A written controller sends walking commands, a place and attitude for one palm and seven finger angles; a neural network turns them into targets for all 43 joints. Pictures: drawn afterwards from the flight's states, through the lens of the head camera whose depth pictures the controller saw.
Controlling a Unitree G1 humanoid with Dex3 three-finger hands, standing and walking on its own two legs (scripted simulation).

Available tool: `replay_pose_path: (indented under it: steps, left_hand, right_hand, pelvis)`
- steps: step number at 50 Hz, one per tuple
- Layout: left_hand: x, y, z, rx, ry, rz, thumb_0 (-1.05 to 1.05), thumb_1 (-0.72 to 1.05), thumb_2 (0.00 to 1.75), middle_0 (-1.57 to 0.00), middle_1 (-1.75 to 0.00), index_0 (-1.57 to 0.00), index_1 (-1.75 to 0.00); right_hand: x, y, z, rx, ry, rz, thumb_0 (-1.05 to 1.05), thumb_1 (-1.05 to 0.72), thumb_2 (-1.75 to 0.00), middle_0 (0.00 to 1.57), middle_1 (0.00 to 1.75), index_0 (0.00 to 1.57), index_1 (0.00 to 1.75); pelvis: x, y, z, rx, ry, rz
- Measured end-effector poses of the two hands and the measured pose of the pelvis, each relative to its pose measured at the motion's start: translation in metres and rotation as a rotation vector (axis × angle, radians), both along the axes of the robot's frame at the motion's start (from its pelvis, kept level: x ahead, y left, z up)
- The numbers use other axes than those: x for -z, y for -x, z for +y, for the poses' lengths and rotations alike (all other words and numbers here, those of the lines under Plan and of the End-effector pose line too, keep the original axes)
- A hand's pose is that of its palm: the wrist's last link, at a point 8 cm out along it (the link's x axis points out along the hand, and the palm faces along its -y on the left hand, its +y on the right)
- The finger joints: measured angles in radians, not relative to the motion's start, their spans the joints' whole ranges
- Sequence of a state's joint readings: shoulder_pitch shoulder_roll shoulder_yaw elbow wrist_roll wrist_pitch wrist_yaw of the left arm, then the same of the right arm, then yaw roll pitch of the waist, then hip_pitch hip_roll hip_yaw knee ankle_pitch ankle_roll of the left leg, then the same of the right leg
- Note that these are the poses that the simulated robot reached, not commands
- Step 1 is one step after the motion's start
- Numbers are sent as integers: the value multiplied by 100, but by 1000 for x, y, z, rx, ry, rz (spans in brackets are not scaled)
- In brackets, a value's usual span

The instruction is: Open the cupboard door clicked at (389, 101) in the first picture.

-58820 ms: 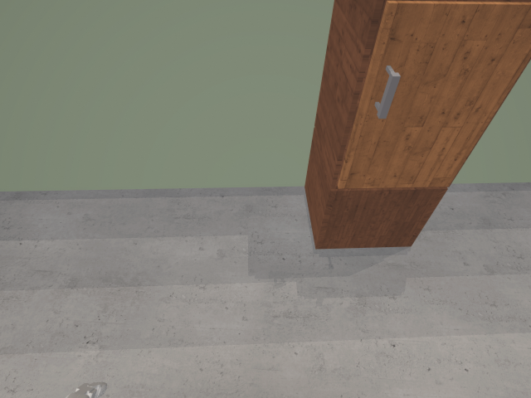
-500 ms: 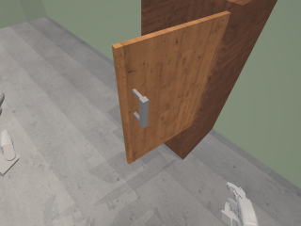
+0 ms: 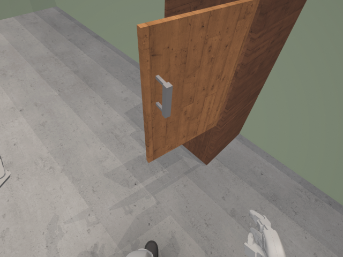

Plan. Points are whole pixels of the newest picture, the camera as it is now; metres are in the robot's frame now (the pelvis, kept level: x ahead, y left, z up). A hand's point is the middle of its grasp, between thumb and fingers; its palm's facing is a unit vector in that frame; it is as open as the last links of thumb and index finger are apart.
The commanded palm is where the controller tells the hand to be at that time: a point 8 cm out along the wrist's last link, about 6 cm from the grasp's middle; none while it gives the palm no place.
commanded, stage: stop stepping back and stand still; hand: left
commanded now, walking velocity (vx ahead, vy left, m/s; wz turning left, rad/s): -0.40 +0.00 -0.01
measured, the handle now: (162, 97) +0.53 +0.08 +0.06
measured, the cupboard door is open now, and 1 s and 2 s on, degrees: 80 80 80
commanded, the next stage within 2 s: let the arm hang, fingers relaxed in 1.26 s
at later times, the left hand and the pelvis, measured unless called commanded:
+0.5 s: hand (8, 242) +0.11 +0.23 +0.16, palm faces +0.34 -0.78 -0.52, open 7.4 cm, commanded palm +0.07 +0.27 +0.19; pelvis -0.09 -0.02 +0.01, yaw -3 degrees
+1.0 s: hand out of the picture +0.10 +0.27 +0.17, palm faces +0.39 -0.80 -0.46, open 7.4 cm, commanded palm +0.04 +0.31 +0.19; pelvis -0.11 +0.02 +0.01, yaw -3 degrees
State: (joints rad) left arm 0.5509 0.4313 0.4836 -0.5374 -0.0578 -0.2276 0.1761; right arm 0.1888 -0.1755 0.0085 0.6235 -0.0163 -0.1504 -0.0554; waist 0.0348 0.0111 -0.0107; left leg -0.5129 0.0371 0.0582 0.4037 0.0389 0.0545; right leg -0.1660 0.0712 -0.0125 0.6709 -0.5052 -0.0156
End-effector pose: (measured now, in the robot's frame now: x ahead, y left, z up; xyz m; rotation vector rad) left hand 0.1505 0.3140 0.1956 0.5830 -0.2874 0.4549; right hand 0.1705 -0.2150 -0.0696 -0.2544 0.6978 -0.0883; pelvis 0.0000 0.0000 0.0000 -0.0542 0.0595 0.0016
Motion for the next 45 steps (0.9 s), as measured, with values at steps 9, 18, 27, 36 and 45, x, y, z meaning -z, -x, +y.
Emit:
replay_pose_path:
  steps: [9,18,27,36,45]
  left_hand:
    - [9,1,-41,189,27,34,1,88,89,-21,-30,-22,-30]
    - [-5,28,-36,182,-26,85,1,88,89,-22,-30,-22,-30]
    - [7,83,-43,86,31,108,1,88,89,-22,-30,-22,-30]
    - [6,79,-28,70,57,9,1,88,89,-21,-30,-22,-30]
    - [4,89,-11,95,1,64,1,88,89,-21,-30,-21,-30]
  right_hand:
    - [-1,44,-20,58,21,39,1,-90,-90,21,30,20,30]
    - [-22,103,-42,153,34,-43,1,-90,-90,20,30,20,30]
    - [4,154,-58,137,43,127,1,-90,-90,20,30,20,30]
    - [4,153,-48,144,77,59,1,-90,-90,20,30,20,30]
    - [-1,138,-6,107,-26,-25,1,-90,-90,20,30,20,30]
  pelvis:
    - [-2,37,-9,65,-41,-6]
    - [-11,67,-11,63,-43,-64]
    - [-12,91,-19,61,-89,-62]
    - [-6,98,-3,14,-59,-53]
    - [-6,109,12,48,-60,-81]
